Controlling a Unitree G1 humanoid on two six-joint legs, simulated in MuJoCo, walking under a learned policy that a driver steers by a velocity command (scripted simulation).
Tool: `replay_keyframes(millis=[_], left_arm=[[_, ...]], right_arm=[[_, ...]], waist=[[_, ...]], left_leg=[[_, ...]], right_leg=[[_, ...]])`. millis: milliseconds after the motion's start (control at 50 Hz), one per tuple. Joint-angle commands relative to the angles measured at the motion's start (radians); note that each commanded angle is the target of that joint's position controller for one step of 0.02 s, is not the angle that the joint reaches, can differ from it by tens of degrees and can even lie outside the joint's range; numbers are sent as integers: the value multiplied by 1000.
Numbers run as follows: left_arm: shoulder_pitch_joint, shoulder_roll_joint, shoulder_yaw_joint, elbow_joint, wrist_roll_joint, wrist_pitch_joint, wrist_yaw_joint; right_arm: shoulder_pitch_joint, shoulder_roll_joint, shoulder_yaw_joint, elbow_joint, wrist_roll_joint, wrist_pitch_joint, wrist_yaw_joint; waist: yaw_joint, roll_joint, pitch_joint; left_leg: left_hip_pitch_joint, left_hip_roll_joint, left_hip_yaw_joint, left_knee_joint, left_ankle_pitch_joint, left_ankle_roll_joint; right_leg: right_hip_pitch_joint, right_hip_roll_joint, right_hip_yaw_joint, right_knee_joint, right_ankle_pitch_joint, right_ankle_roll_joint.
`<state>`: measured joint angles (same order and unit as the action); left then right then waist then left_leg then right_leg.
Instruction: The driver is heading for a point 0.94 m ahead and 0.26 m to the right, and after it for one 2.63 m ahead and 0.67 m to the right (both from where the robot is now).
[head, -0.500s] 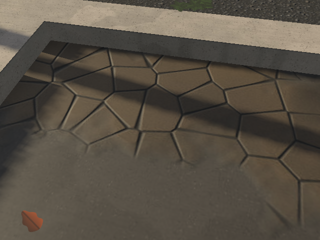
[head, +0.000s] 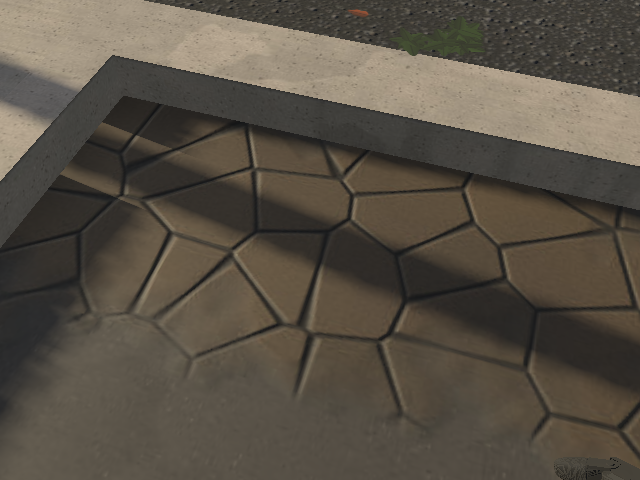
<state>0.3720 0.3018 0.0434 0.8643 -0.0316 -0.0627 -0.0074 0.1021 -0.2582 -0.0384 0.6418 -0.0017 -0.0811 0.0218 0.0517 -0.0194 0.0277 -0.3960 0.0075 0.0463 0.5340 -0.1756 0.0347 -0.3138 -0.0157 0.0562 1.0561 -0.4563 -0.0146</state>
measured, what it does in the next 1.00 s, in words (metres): walks ahead, turning right: right foot, then left foot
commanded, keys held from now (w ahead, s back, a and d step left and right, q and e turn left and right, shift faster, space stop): w+e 0.76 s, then w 0.24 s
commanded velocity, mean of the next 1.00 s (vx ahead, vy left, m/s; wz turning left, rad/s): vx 0.50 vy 0.00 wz -0.47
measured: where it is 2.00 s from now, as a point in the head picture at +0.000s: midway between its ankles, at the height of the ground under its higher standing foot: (459, 354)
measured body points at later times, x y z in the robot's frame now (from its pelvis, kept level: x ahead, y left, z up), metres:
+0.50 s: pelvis +0.26 -0.06 -0.02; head +0.30 -0.08 +0.43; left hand +0.52 +0.14 -0.10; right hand +0.24 -0.35 -0.14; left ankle +0.11 +0.11 -0.65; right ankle +0.33 -0.16 -0.73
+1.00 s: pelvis +0.55 -0.12 -0.01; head +0.58 -0.13 +0.44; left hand +0.74 +0.10 -0.13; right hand +0.59 -0.44 -0.09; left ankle +0.67 -0.07 -0.73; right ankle +0.37 -0.16 -0.66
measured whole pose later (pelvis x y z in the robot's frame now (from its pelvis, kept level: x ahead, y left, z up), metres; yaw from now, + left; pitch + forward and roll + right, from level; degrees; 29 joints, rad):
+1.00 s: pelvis +0.55 -0.12 -0.01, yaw -30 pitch +2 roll +1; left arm 0.36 0.29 0.06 0.75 -0.03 -0.04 0.01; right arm 0.12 -0.27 -0.05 0.72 0.00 -0.12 0.03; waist 0.03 -0.03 0.01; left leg -0.42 -0.04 0.01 0.54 -0.16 0.04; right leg -0.27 0.08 0.15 1.04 -0.48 -0.04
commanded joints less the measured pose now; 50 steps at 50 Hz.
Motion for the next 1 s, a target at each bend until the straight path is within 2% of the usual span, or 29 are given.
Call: replay_keyframes(millis=[20, 80, 160, 240, 300, 340, 380, 400, 420, 440, 460, 480, 500, 520, 540, 560, 580, 620, 660, 720, 780, 820, 860, 900, 920, 940, 960, 980, 1000], left_arm=[[-67, 115, 36, -99, 4, -11, 5], [-35, 57, 32, -89, 0, 23, 6], [-118, 42, 33, -123, 8, 28, 2], [-254, 16, 18, -170, 13, 20, -26], [-342, 14, 12, -218, 11, 21, -44], [-368, 24, 15, -247, 11, 22, -55], [-333, 52, 30, -260, 11, 26, -60], [-262, 79, 46, -250, 10, 29, -59], [-124, 122, 72, -219, 7, 31, -52], [45, 196, 109, -177, 7, 40, -33], [41, 317, 128, -175, -2, 38, -19], [69, 257, 107, -211, 7, 22, -22], [39, 193, 88, -203, 17, 9, -25], [-17, 165, 80, -206, 13, 2, -24], [-90, 130, 68, -218, 13, 1, -23], [-135, 104, 58, -237, 25, -1, -18], [-153, 100, 56, -249, 30, 0, -15], [-147, 119, 61, -245, 24, -5, -6], [-120, 147, 69, -233, 21, -4, 8], [-80, 153, 72, -218, 12, 6, 20], [-27, 155, 72, -194, 7, 13, 22], [0, 135, 67, -178, 7, 15, 24], [4, 134, 66, -167, 13, 18, 25], [-14, 116, 60, -169, 17, 23, 22], [-21, 77, 43, -182, 26, 21, 19], [103, 20, 23, -190, 16, 11, 19], [135, 37, 18, -186, 0, 2, 20], [29, 126, 38, -192, -8, -1, 20], [-72, 136, 40, -216, 1, 0, 20]], right_arm=[[144, -106, -38, 11, -3, -9, -1], [97, -98, -44, 38, -11, -35, -2], [122, -124, -56, 82, -19, -40, -17], [157, -161, -65, 112, -8, -28, -30], [209, -183, -74, 142, 6, -8, -34], [221, -198, -80, 155, 16, 9, -35], [205, -227, -87, 153, 22, 24, -42], [197, -241, -90, 150, 24, 33, -46], [179, -244, -89, 146, 29, 40, -50], [183, -222, -78, 134, 20, 35, -55], [285, -64, -29, 80, -25, 10, -37], [210, -112, -26, 67, 6, -34, -22], [94, -172, -43, 35, 47, -57, -13], [70, -160, -36, 25, 43, -68, -15], [70, -161, -40, 39, 16, -69, -23], [91, -173, -49, 46, 1, -59, -25], [106, -171, -52, 47, -4, -46, -23], [109, -142, -46, 45, -13, -26, -24], [43, -115, -36, 24, -17, -17, -26], [-74, -86, -21, -2, -12, -21, -18], [-145, -99, -22, -21, 6, -31, -4], [-152, -120, -28, -23, 7, -40, 6], [-131, -138, -36, -21, 6, -48, 12], [-11, -164, -55, 10, -1, -55, 5], [117, -203, -68, 27, -15, -61, -1], [253, -296, -93, 51, -27, -56, -4], [321, -267, -93, 97, 2, -44, 9], [276, -189, -69, 86, 19, -41, 8], [215, -158, -57, 74, 9, -32, 5]], waist=[[-85, 138, -63], [-36, 129, -28], [-45, 82, 7], [-95, 56, 47], [-126, 46, 77], [-122, 56, 75], [-82, 93, 22], [-38, 112, -29], [44, 102, -101], [122, 44, -191], [5, -245, -261], [61, -148, -429], [87, -85, -291], [45, -24, -190], [-2, 17, -121], [-40, -2, -98], [-60, -10, -87], [-73, -3, -68], [-58, -7, -40], [-10, -43, -23], [23, -62, -23], [28, -70, -25], [12, -95, -21], [-56, -106, -63], [-116, -68, -178], [-109, 156, -343], [-118, 331, -362], [-143, 191, -209], [-138, 115, -112]], left_leg=[[357, 274, -324, -314, -45, 153], [241, 248, -171, -389, 110, 155], [273, 241, -35, -408, 240, 152], [310, 238, 70, -420, 255, 130], [418, 270, 103, -390, 290, 121], [487, 288, 124, -336, 398, 107], [520, 287, 154, -214, 728, 84], [520, 279, 167, -97, 883, 72], [463, 250, 190, 90, 917, 47], [258, 209, 192, 364, 705, 3], [-228, 17, 143, 741, -278, -68], [-357, -48, -114, 884, -433, -62], [-443, 8, -147, 873, -341, -35], [-425, 51, -141, 785, -251, -19], [-362, 84, -136, 693, -203, -24], [-284, 106, -142, 641, -167, -31], [-238, 109, -140, 608, -151, -42], [-211, 104, -116, 521, -117, -74], [-215, 86, -99, 390, -10, -102], [-145, 37, -90, 146, 205, -110], [-97, 7, -98, 30, 281, -103], [-100, 13, -114, -18, 259, -80], [-81, 14, -110, -37, 179, -47], [83, -7, -70, -92, 136, 3], [297, 87, -153, -60, 144, 61], [673, 298, -504, -66, 48, 214], [759, 396, -840, -224, -248, 286], [653, 366, -778, -259, -398, 240], [527, 325, -638, -267, -341, 201]], right_leg=[[-391, -103, 43, 115, 130, -1], [-323, -118, 46, 93, 226, 21], [-395, -112, 66, -63, 401, 35], [-366, -97, -14, -285, 537, 16], [-402, -90, -49, -375, 495, -12], [-400, -72, -83, -409, 414, -38], [-294, -11, -144, -415, 310, -76], [-192, 31, -172, -412, 261, -99], [2, 75, -183, -466, 291, -133], [307, 44, -74, -509, 334, -179], [674, -230, 463, -555, 247, -361], [759, -327, 798, -729, 95, -439], [678, -300, 659, -765, 145, -374], [531, -257, 534, -763, 217, -335], [382, -216, 432, -770, 327, -306], [278, -188, 369, -789, 423, -296], [217, -171, 346, -810, 466, -296], [133, -151, 285, -830, 556, -299], [79, -119, 228, -838, 577, -282], [37, -61, 178, -818, 477, -225], [69, -83, 224, -792, 387, -204], [148, -117, 267, -741, 362, -195], [206, -149, 307, -694, 400, -182], [217, -111, 291, -576, 566, -150], [151, -60, 240, -375, 559, -117], [-151, 70, 128, -25, 293, -39], [-381, 111, 109, 176, -121, -9], [-474, 54, 143, 248, -68, -14], [-477, 12, 100, 239, 10, -17]])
